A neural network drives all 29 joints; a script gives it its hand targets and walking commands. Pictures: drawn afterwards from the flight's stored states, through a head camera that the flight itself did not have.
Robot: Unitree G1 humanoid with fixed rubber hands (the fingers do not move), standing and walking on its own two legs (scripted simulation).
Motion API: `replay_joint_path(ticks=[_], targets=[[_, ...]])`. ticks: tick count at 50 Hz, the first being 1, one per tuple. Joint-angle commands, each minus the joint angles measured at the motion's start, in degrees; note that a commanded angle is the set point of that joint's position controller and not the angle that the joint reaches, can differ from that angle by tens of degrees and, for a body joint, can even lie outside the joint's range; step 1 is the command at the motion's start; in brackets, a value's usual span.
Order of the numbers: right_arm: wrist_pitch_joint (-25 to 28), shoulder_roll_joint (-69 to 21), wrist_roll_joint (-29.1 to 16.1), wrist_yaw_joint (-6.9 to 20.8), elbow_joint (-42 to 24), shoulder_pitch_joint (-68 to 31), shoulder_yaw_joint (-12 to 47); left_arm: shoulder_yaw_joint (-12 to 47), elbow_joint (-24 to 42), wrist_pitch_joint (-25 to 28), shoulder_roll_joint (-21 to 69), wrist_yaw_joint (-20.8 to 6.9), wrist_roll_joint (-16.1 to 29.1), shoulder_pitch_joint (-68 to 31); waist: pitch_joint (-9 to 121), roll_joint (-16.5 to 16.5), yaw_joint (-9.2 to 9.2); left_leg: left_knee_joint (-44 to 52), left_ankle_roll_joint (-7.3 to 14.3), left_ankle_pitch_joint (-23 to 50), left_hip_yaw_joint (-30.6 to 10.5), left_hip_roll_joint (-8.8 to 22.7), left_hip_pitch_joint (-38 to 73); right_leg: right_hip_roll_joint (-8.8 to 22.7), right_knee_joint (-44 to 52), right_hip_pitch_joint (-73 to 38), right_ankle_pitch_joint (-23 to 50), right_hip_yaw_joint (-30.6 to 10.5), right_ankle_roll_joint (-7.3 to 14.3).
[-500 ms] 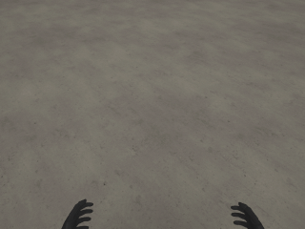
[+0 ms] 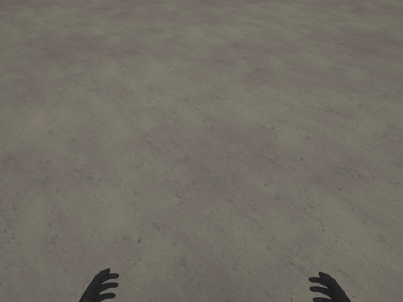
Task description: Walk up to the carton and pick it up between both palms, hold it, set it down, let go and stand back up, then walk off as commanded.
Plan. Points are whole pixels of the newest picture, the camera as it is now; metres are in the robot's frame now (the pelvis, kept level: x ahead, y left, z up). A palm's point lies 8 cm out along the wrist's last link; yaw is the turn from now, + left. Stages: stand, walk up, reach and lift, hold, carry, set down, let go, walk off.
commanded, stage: stand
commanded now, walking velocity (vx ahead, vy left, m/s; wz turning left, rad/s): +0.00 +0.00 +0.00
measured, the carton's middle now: out of the picture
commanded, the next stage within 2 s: none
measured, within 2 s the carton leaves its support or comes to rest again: neither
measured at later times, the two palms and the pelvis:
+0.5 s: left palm out of the picture +0.11 +0.26 -0.09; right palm out of the picture +0.11 -0.25 -0.09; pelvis -0.01 +0.00 +0.00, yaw +0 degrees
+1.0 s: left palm out of the picture +0.09 +0.26 -0.10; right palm out of the picture +0.09 -0.26 -0.10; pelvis -0.02 +0.00 +0.01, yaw +0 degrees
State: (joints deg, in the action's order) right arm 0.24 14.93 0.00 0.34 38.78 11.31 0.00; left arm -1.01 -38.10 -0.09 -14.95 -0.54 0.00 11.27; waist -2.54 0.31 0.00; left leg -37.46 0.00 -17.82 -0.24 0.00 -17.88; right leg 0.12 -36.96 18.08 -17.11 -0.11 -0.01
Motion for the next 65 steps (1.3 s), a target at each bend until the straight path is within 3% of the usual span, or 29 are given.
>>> replay_joint_path(ticks=[1, 10, 13, 14, 15, 23, 28, 31, 35, 37, 45, 46, 50, 55, 58, 65], targets=[[3.09, 13.64, 0.55, -0.33, -5.03, -3.4, -4.19, -4.33, 3.86, 3.08, -13.25, 0.04, -0.36, -3.43, 5.15, 1.47, -0.35, 10.43, 1.56, 7.25, -6.13, 6.41, 3.77, 5.32, 7.87, -4.77, 6.89, -4.72, 2.35], [3.07, 13.63, 0.61, -0.17, -3.54, -3.54, -3.94, -4.48, 2.27, 2.97, -14.08, -0.01, -0.4, -2.83, 5.18, 2.43, -0.45, 11.9, 1.49, 4.97, -6.43, 6.73, 3.8, 5.51, 9.08, -4.62, 4.81, -4.83, 2.17], [3.17, 14.78, 0.66, -0.17, -3.07, -3.45, -4.22, -4.0, 1.87, 3.12, -13.11, -0.13, -0.17, -2.64, 5.79, 1.41, -0.78, 12.17, 1.61, 4.99, -6.94, 6.97, 3.59, 5.54, 9.46, -5.65, 5.64, -4.73, 2.19], [3.09, 14.0, 0.5, -0.13, -2.65, -2.7, -4.19, -4.03, 1.3, 3.09, -13.8, 0.02, -0.32, -3.06, 5.58, 0.55, -0.03, 11.91, 1.28, 5.21, -6.16, 6.3, 4.7, 6.07, 9.84, -4.64, 5.83, -5.29, 2.32], [3.09, 14.42, 0.55, -0.13, -2.42, -3.04, -4.03, -4.11, 1.41, 3.09, -13.58, -0.01, -0.26, -2.69, 5.21, 1.62, -0.68, 12.33, 1.49, 5.51, -6.23, 6.63, 4.15, 6.05, 9.78, -4.9, 5.66, -5.28, 2.38], [3.22, 13.77, 0.45, -0.08, -1.16, -2.78, -3.71, -4.11, -0.22, 3.23, -14.04, 0.0, -0.26, -2.48, 6.06, 1.24, -0.15, 13.3, 1.35, 5.51, -6.67, 6.72, 4.82, 6.04, 10.41, -5.35, 5.18, -5.31, 2.23], [3.27, 14.56, 0.65, -0.2, -0.61, -3.74, -3.98, -3.98, -0.94, 3.24, -13.4, -0.28, -0.18, -2.32, 6.57, 2.39, -0.73, 14.03, 1.34, 4.49, -6.65, 7.1, 4.77, 5.78, 10.96, -5.63, 4.73, -5.02, 2.16], [3.39, 14.15, 0.67, -0.17, 0.15, -2.88, -3.97, -3.96, -1.74, 3.18, -13.81, -0.11, -0.25, -2.58, 6.31, 0.72, -0.16, 14.48, 1.47, 4.14, -7.02, 7.17, 5.39, 5.86, 11.6, -5.46, 4.58, -5.03, 2.22], [3.22, 14.29, 0.63, -0.18, 0.78, -3.31, -3.83, -3.66, -2.43, 3.46, -13.3, -0.05, -0.19, -2.53, 5.97, 2.0, -0.43, 15.08, 1.38, 3.67, -6.73, 6.81, 5.1, 6.11, 12.17, -5.56, 4.5, -5.73, 2.29], [3.29, 14.08, 0.54, -0.09, 1.0, -2.84, -3.7, -3.82, -2.41, 3.44, -13.66, -0.11, -0.12, -2.47, 6.96, 0.87, -0.24, 14.89, 1.6, 3.89, -6.82, 7.02, 5.88, 6.04, 12.03, -5.67, 5.01, -5.44, 2.16], [3.31, 14.63, 0.61, -0.21, 2.39, -2.6, -3.74, -3.95, -3.96, 3.45, -14.18, -0.15, -0.1, -1.65, 7.14, 1.71, -0.71, 15.74, 1.59, 3.92, -6.92, 7.12, 5.17, 6.08, 12.27, -6.7, 5.19, -5.25, 2.07], [3.4, 14.82, 0.5, -0.1, 2.78, -2.17, -4.05, -3.9, -4.26, 3.48, -13.74, -0.07, -0.19, -2.26, 7.1, 0.72, -0.08, 15.52, 1.47, 4.02, -6.73, 7.07, 5.81, 6.38, 12.7, -6.17, 5.22, -5.51, 2.19], [3.27, 14.33, 0.71, -0.22, 2.88, -2.95, -3.65, -3.85, -5.04, 3.33, -13.82, -0.13, -0.04, -1.79, 7.98, 2.3, -0.59, 15.65, 1.48, 4.76, -6.39, 6.98, 6.24, 6.28, 12.63, -6.79, 5.27, -5.45, 2.14], [3.31, 14.6, 0.55, -0.49, 4.2, -1.46, -3.74, -3.67, -6.12, 3.22, -13.46, -0.08, 0.01, -1.81, 7.8, 0.43, -0.03, 15.34, 1.53, 6.37, -6.56, 7.29, 7.24, 6.28, 13.2, -6.24, 6.82, -5.29, 1.96], [3.25, 14.34, 0.71, -0.33, 3.95, -2.88, -3.59, -3.7, -6.36, 3.19, -13.09, -0.11, 0.03, -1.66, 7.91, 2.15, -0.36, 16.36, 1.45, 3.34, -6.76, 7.27, 6.22, 6.23, 13.27, -6.54, 4.51, -5.34, 1.9], [3.15, 14.08, 0.59, -0.36, 5.45, -2.57, -3.65, -3.74, -7.44, 3.12, -13.19, 0.06, 0.01, -1.83, 6.94, 1.39, -0.33, 16.93, 1.58, 2.82, -6.78, 7.25, 6.29, 6.12, 13.84, -6.41, 4.46, -5.49, 1.86]])
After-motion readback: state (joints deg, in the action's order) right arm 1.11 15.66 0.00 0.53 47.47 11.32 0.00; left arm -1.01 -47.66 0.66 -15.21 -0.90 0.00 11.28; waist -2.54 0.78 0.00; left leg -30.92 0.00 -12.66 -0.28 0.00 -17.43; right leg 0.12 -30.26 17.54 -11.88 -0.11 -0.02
